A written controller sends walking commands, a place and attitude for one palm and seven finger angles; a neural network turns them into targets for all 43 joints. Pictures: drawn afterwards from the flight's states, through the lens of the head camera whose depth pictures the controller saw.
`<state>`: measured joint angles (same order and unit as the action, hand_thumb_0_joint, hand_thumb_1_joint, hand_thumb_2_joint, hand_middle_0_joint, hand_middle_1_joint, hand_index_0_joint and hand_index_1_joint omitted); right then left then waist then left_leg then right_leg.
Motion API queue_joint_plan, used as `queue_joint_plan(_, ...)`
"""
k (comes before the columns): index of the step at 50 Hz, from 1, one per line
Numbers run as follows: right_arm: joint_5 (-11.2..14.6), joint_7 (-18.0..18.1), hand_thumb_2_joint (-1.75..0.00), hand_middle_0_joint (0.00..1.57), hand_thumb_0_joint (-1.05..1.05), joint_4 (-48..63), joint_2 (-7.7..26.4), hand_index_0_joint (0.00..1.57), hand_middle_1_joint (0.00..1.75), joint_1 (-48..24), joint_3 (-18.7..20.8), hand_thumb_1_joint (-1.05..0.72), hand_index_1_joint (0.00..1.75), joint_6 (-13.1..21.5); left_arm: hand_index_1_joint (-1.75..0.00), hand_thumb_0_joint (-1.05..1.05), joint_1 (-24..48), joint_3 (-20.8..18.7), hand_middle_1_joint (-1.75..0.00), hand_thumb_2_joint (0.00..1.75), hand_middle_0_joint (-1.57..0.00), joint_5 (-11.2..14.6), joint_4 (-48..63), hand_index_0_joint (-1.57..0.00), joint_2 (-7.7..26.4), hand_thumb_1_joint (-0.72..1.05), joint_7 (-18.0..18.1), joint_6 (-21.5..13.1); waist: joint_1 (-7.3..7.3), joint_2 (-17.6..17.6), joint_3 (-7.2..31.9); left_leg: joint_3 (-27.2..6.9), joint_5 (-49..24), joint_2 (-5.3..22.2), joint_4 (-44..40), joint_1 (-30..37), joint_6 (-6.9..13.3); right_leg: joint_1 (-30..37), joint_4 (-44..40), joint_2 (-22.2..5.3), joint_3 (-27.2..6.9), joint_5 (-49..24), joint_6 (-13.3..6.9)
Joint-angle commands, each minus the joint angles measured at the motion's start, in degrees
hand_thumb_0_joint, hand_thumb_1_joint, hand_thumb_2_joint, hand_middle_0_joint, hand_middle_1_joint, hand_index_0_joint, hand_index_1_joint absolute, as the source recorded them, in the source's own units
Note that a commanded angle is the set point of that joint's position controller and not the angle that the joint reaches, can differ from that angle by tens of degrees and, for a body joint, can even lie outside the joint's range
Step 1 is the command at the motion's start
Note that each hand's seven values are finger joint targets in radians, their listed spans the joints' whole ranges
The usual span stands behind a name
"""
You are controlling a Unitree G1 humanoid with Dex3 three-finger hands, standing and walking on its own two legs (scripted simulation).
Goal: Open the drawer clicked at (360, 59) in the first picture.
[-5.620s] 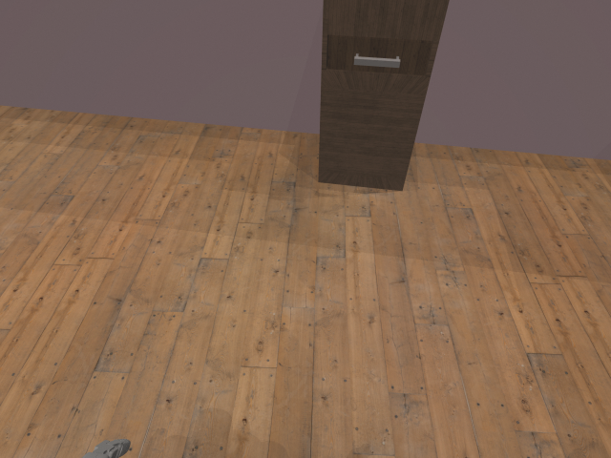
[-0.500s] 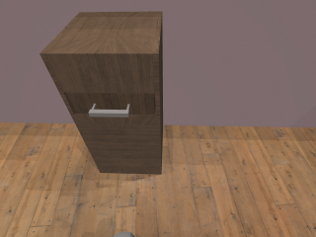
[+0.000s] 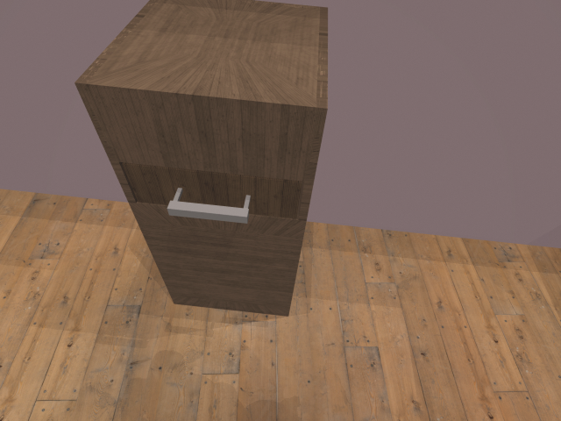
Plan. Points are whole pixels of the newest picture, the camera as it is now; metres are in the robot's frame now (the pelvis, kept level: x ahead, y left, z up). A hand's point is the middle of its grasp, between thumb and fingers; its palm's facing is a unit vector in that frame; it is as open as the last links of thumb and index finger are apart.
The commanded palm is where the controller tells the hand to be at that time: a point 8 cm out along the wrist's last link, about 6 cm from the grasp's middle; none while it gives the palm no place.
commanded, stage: come to a stop and stand still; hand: left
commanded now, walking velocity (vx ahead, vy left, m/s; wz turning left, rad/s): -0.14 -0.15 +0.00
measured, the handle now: (211, 204) +0.55 +0.20 -0.11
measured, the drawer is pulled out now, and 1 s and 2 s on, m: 0.00 0.00 0.00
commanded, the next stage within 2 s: look again from close up in 1.22 s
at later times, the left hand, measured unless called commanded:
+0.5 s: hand out of the picture +0.03 +0.10 -0.14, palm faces +0.04 -0.95 -0.30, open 7.3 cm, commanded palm none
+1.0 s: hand out of the picture -0.04 +0.15 -0.18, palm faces +0.07 -0.97 -0.21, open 7.3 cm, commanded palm none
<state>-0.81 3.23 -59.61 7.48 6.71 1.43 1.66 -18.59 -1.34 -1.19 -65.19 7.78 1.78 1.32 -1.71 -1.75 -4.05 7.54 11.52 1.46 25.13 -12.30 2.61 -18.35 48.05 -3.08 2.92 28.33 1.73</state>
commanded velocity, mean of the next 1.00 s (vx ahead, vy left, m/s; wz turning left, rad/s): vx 0.02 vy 0.09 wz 0.00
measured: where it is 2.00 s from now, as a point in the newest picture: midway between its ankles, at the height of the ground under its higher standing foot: outside the picture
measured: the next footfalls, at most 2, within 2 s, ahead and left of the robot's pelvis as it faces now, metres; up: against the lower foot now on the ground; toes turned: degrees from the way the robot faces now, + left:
right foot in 0.28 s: +0.03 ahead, -0.14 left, +0.00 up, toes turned -4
left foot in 0.80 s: +0.01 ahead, +0.08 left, +0.00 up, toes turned +1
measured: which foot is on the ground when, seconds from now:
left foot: down 0.00-0.28, up 0.30-0.78, down 0.80-1.00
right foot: up 0.00-0.26, down 0.28-1.00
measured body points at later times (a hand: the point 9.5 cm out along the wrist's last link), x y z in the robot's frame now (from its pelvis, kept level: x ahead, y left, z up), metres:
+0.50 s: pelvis -0.02 -0.09 +0.01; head -0.01 -0.14 +0.45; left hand +0.03 +0.15 -0.12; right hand -0.02 -0.33 -0.17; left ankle -0.05 +0.07 -0.67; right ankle -0.02 -0.18 -0.74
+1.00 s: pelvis -0.03 -0.03 +0.00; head -0.01 -0.03 +0.45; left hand -0.04 +0.20 -0.16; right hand +0.05 -0.26 -0.15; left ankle -0.06 +0.08 -0.74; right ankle -0.04 -0.15 -0.73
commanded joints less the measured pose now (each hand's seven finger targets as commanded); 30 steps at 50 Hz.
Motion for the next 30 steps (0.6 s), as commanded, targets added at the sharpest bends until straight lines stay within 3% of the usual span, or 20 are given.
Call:
queue_joint_plan(1, -0.2, 0.8, -0.9, 0.2, 0.0, 0.1, 11.3, 0.2, 0.3, 7.9, 2.8, -0.9, 0.3, -1.7, -0.3, 0.0, -3.4, -2.5, -0.3, 0.9, -0.2, -0.2, 3.8, -0.2, 4.6, 0.9, -0.1, 1.6, 1.9, 6.2, 5.5, -11.3, -42.4, 19.7, -5.8, 6.4, 7.7, -6.2, 11.5, -0.8, -3.2, -2.5, 0.7)
queue_joint_plan(5, -0.5, 0.1, -0.9, 0.2, 0.0, 1.9, 11.1, 0.2, 0.3, 4.4, 3.0, -0.9, 0.3, -2.0, -0.3, 0.0, -1.0, -3.0, -0.3, 0.9, -0.2, 0.0, 6.5, -0.2, 5.0, 0.9, -0.5, 2.4, 0.99, 11.0, 4.4, -9.0, -27.3, 17.3, -7.4, 1.1, 6.7, -5.2, 9.9, -0.6, -3.1, -4.7, 0.8)
queue_joint_plan(7, -0.8, -0.4, -0.9, 0.2, 0.0, 2.3, 11.4, 0.2, 0.3, 3.3, 3.1, -0.9, 0.3, -2.2, -0.3, 0.0, 0.5, -2.7, -0.3, 0.9, -0.2, 0.2, 7.6, -0.2, 4.8, 0.9, -0.5, 2.3, 1.04, 14.5, 3.7, -8.9, -18.0, 16.1, -8.3, -0.3, 6.0, -2.9, 3.3, -1.0, -1.9, -4.3, 0.4)
queue_joint_plan(9, -0.9, -1.1, -0.9, 0.2, 0.0, 1.9, 10.9, 0.2, 0.3, 3.8, 3.1, -0.9, 0.3, -2.3, -0.3, 0.0, 1.6, -2.1, -0.3, 0.9, -0.2, 0.3, 8.1, -0.2, 4.5, 0.9, -0.4, 1.2, 1.49, 15.6, 4.0, -9.8, -9.9, 14.8, -8.5, -0.6, 5.4, 0.6, -5.0, -0.4, -0.1, -3.6, 0.1)
queue_joint_plan(10, -0.8, -1.4, -0.9, 0.2, 0.0, 1.7, 10.9, 0.2, 0.3, 3.9, 3.0, -0.9, 0.3, -2.4, -0.3, 0.0, 0.8, -1.9, -0.3, 0.9, -0.2, 0.4, 7.6, -0.2, 4.4, 0.9, -0.4, 0.6, 0.95, 15.0, 4.9, -9.4, -6.3, 13.6, -7.4, -0.9, 4.4, 3.4, -10.6, 0.0, 0.5, -5.6, 0.1)
queue_joint_plan(11, -0.5, -1.7, -0.9, 0.2, 0.0, 1.5, 10.6, 0.2, 0.3, 4.0, 2.9, -0.9, 0.3, -2.4, -0.3, 0.0, -1.5, -1.8, -0.3, 0.9, -0.2, 0.4, 6.8, -0.2, 4.9, 0.9, -0.3, -0.1, -0.37, 12.3, 6.0, -8.4, -2.2, 12.0, -4.5, -2.2, 2.6, 8.3, -18.7, 0.2, 0.9, -11.9, 0.2)
queue_joint_plan(12, -0.1, -2.1, -0.9, 0.2, 0.0, 1.0, 9.0, 0.2, 0.3, 5.3, 2.7, -0.9, 0.3, -2.4, -0.3, 0.0, -2.5, -1.9, -0.3, 0.9, -0.2, -0.1, 6.1, -0.2, 6.7, 0.9, -0.1, -0.8, -0.63, 6.0, 6.1, -5.9, 2.2, 8.3, 0.1, -3.9, -0.2, 11.8, -26.5, -0.8, -0.3, -17.5, 0.5)
queue_joint_plan(13, 0.7, -2.3, -0.9, 0.2, 0.0, 1.3, 5.4, 0.2, 0.3, 7.3, 2.0, -0.9, 0.3, -2.6, -0.3, 0.0, -0.3, -1.9, -0.3, 0.9, -0.2, -0.5, 6.6, -0.2, 11.0, 0.9, 0.3, -1.8, 0.94, -5.6, 5.8, -3.2, 10.4, 4.0, 6.1, -7.4, -3.4, 11.2, -31.9, -10.0, -11.6, -16.7, -1.9)
queue_joint_plan(14, 0.4, -2.7, -0.9, 0.2, 0.0, 3.1, 4.8, 0.2, 0.3, 6.3, 1.7, -0.9, 0.3, -3.1, -0.3, 0.0, 2.0, -2.6, -0.3, 0.9, -0.2, -0.5, 8.3, -0.2, 14.9, 0.9, 0.3, -1.8, 0.75, -13.3, 2.0, -2.9, 15.9, 1.5, 10.4, -9.7, -4.5, 5.9, -35.6, -17.2, -18.7, -19.8, -5.8)
queue_joint_plan(15, 0.2, -2.9, -0.9, 0.2, 0.0, 3.6, 6.6, 0.2, 0.3, 5.0, 2.1, -0.9, 0.3, -3.6, -0.3, 0.0, 2.2, -2.7, -0.3, 0.9, -0.2, -0.4, 9.1, -0.2, 16.0, 0.9, 0.2, -1.4, -0.36, -9.4, 1.7, -5.4, 18.0, 1.9, 14.9, -8.0, -4.0, 1.9, -36.9, -19.5, -19.0, -16.1, -8.4)
queue_joint_plan(16, -0.1, -3.1, -0.9, 0.2, 0.0, 3.5, 7.0, 0.2, 0.3, 4.0, 2.5, -0.9, 0.3, -4.3, -0.3, 0.0, 3.5, -3.1, -0.3, 0.9, -0.2, -0.4, 9.2, -0.2, 15.9, 0.9, 0.3, -1.4, -0.37, -10.0, 0.5, -6.2, 16.9, 2.0, 19.1, -9.4, -4.0, 0.0, -37.7, -18.6, -19.5, -11.9, -8.8)
queue_joint_plan(17, -0.3, -3.0, -0.9, 0.2, 0.0, 3.1, 7.8, 0.2, 0.3, 4.6, 2.6, -0.9, 0.3, -4.7, -0.3, 0.0, 4.7, -3.3, -0.3, 0.9, -0.2, -0.3, 9.2, -0.2, 15.3, 0.9, 0.4, -1.4, 0.02, -13.4, -1.6, -7.6, 15.0, 1.8, 22.4, -11.5, -3.8, -0.3, -37.7, -17.7, -20.1, -11.2, -8.6)
queue_joint_plan(20, -0.4, -3.5, -0.9, 0.2, 0.0, 1.2, 8.5, 0.2, 0.3, 9.2, 3.0, -0.9, 0.3, -4.6, -0.3, 0.0, 6.4, -3.2, -0.3, 0.9, -0.2, -0.1, 10.2, -0.2, 13.3, 0.9, 0.5, -1.3, 1.17, -8.9, -2.0, -8.5, 8.4, 1.3, 29.8, -14.0, -4.0, 2.6, -35.8, -15.0, -14.0, -15.3, -7.9)
queue_joint_plan(24, -0.4, -3.6, -0.9, 0.2, 0.0, 2.0, 8.8, 0.2, 0.3, 9.2, 3.3, -0.9, 0.3, -4.7, -0.3, 0.0, 2.8, -3.8, -0.3, 0.9, -0.2, 0.0, 9.9, -0.2, 12.7, 0.9, 0.8, -1.7, -0.42, -7.5, 1.7, -8.8, 6.4, 0.8, 32.3, -17.3, -5.3, 10.5, -33.6, -15.5, -12.4, -21.4, -8.6)
queue_joint_plan(28, -0.5, -3.5, -0.9, 0.2, 0.0, 3.7, 8.5, 0.2, 0.3, 6.5, 2.9, -0.9, 0.3, -4.6, -0.3, 0.0, -0.6, -4.0, -0.3, 0.9, -0.2, -0.3, 9.1, -0.2, 12.7, 0.9, 1.2, -1.8, -2.04, -7.2, 4.2, -8.8, 9.4, 0.8, 28.7, -18.2, -6.0, 15.7, -31.7, -16.8, -14.4, -28.0, -10.4)
queue_joint_plan(30, -0.3, -3.4, -0.9, 0.2, 0.0, 4.1, 8.1, 0.2, 0.3, 5.7, 2.8, -0.9, 0.3, -4.5, -0.3, 0.0, -0.9, -4.1, -0.3, 0.9, -0.2, -0.6, 8.8, -0.2, 12.9, 0.9, 1.1, -1.8, -2.06, -8.2, 4.1, -8.3, 11.0, 0.8, 25.6, -16.3, -5.9, 14.9, -31.6, -16.9, -14.6, -28.9, -10.9)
